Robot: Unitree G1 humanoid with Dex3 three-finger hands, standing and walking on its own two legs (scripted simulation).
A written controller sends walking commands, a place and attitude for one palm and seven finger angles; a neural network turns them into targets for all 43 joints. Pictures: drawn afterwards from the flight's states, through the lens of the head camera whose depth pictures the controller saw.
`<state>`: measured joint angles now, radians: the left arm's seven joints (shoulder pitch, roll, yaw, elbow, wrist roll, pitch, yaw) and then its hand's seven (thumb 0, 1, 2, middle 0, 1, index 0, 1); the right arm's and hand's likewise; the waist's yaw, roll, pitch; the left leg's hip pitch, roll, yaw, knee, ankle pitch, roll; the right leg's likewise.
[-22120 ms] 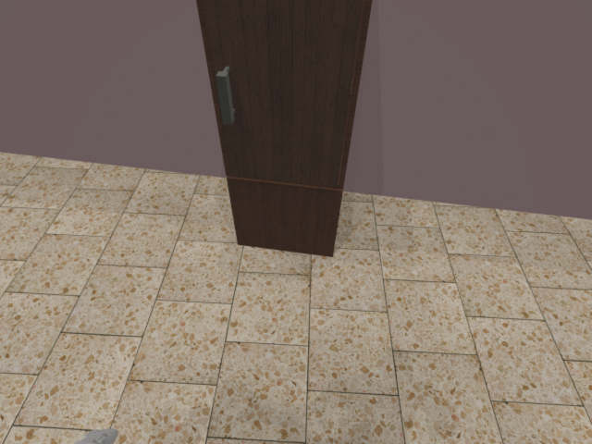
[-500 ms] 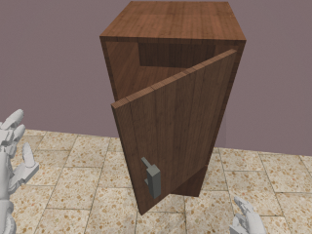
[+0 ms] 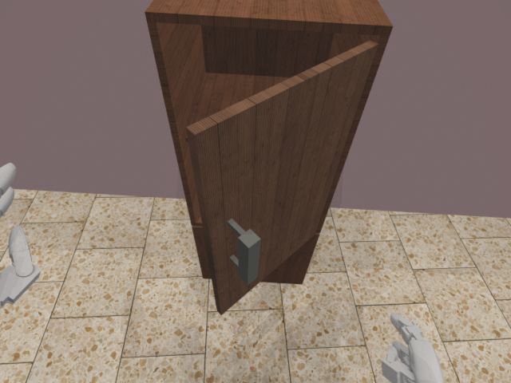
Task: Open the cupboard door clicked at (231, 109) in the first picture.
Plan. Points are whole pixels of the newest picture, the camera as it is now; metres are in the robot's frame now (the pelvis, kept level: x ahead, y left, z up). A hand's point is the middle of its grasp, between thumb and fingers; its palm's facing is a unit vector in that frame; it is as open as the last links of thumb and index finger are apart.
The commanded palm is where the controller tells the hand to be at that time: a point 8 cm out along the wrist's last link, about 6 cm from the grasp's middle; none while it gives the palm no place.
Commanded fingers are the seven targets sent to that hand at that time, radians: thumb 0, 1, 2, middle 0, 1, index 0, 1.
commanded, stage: step back with the hand held close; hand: left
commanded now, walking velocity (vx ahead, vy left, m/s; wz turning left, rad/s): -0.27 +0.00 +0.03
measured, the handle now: (240, 251) +0.34 +0.05 -0.03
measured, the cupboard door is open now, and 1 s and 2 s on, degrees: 45 45 45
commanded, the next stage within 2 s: stop stepping back and stand still in 0.62 s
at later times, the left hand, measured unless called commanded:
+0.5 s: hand out of the picture +0.11 +0.29 +0.17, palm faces +0.48 -0.75 -0.46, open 7.4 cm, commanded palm +0.04 +0.32 +0.18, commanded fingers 0.00 0.90 0.90 -0.20 -0.30 -0.20 -0.30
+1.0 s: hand out of the picture +0.05 +0.25 +0.17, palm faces +0.36 -0.82 -0.44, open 7.4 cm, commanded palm -0.02 +0.29 +0.18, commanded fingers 0.00 0.90 0.90 -0.20 -0.30 -0.20 -0.30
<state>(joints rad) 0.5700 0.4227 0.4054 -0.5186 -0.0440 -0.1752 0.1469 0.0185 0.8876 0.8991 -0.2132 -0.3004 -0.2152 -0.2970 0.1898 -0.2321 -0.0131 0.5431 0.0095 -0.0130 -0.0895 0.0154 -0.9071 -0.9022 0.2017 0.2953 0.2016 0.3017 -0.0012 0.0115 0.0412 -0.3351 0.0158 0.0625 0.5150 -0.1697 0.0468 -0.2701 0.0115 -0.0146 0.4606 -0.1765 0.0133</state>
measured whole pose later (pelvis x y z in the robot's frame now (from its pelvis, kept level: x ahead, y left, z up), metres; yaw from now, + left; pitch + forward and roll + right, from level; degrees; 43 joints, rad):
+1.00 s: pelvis -0.17 +0.00 -0.01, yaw -3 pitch +0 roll -2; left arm 0.56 0.45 0.45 -0.47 -0.08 -0.19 0.14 0.02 0.89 0.90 -0.21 -0.30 -0.22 -0.30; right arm 0.28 -0.22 0.00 0.65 -0.01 -0.10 -0.09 0.02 -0.91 -0.90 0.20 0.30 0.20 0.30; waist -0.05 -0.01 -0.03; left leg -0.44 -0.01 -0.01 0.47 -0.06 0.02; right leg -0.05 0.04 -0.03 0.46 -0.42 -0.02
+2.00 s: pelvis -0.22 -0.01 +0.00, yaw -1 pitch -2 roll -1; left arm 0.31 0.18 -0.01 1.11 0.00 0.03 0.01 0.02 0.95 0.90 -0.21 -0.30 -0.21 -0.29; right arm 0.24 -0.23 0.00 1.10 -0.03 0.04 -0.03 0.01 -0.91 -0.90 0.20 0.29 0.20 0.30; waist 0.00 -0.02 0.08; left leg -0.31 -0.03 -0.09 0.46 -0.12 0.00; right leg -0.11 0.06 -0.03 0.43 -0.30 -0.05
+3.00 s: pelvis -0.18 -0.03 +0.00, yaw -1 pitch -2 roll +0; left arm 0.34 0.13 0.01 1.14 0.00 0.00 0.05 0.01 0.91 0.90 -0.20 -0.30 -0.20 -0.29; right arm 0.27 -0.13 0.00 1.14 -0.02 0.01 -0.05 0.01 -0.91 -0.90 0.20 0.29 0.20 0.30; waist 0.00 0.01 0.06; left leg -0.25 -0.03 -0.08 0.46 -0.18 -0.01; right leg -0.03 0.06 -0.03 0.41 -0.34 -0.06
